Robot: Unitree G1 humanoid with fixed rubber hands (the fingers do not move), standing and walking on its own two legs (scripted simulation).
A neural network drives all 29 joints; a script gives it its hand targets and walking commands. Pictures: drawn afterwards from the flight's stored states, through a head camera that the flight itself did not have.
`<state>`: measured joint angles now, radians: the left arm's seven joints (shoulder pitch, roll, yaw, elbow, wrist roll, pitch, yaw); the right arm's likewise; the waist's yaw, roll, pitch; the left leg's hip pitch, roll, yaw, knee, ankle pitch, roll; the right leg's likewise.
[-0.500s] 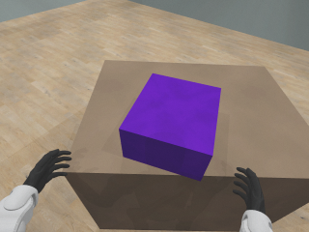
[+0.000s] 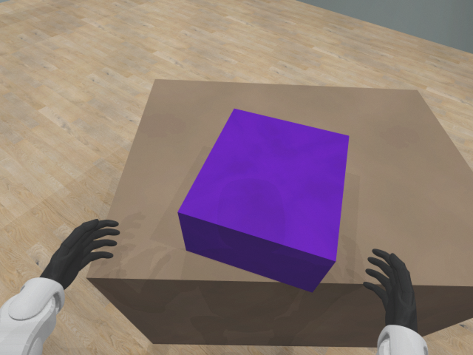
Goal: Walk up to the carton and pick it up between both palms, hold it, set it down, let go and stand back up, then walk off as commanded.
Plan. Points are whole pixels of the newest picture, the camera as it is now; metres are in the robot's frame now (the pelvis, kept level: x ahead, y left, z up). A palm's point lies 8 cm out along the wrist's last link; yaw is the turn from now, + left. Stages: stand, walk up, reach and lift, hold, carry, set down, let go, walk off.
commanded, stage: reach and lift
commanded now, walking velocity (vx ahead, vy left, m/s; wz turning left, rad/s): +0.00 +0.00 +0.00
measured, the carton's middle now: (269, 191) +0.42 -0.04 -0.01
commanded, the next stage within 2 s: none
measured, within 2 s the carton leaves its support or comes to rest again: neither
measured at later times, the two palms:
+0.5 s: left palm (73, 216) +0.28 +0.27 +0.10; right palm (390, 259) +0.23 -0.19 +0.08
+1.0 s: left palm (84, 166) +0.35 +0.27 +0.14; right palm (386, 214) +0.30 -0.20 +0.10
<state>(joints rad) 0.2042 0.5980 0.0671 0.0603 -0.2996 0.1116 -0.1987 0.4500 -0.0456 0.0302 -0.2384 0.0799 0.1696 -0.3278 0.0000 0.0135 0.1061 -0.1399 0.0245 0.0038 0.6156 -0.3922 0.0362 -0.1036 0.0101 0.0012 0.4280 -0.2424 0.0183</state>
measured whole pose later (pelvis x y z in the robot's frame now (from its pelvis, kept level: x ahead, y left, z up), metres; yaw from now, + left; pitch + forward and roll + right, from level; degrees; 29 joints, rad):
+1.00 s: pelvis +0.01 +0.01 +0.00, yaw +0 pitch -3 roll -4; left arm -0.30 0.60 0.07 0.09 -0.35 0.39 -0.23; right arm -0.09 -0.15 -0.06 -0.05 0.13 0.37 -0.32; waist 0.00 0.01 0.09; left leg -0.14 0.02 0.00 0.57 -0.38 0.04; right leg -0.08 0.01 0.00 0.34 -0.20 0.03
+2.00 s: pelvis +0.00 +0.00 +0.00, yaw +0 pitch +2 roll -4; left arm -0.77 0.49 -0.15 1.07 -0.35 -0.03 -0.17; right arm -0.55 -0.09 -0.10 0.83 0.13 -0.02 -0.28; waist -0.07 0.01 0.00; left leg -0.25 0.02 0.00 0.59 -0.36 0.04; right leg -0.21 0.01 0.00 0.38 -0.20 0.04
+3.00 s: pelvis -0.05 +0.00 -0.03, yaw -2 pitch +17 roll -4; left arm -0.98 0.36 -0.24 1.32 -0.35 -0.19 -0.08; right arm -0.77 -0.04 -0.17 1.08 0.13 -0.19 -0.30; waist -0.10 0.01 -0.15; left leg -0.79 0.01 0.00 0.86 -0.38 0.04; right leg -0.76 0.00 0.00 0.69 -0.23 0.05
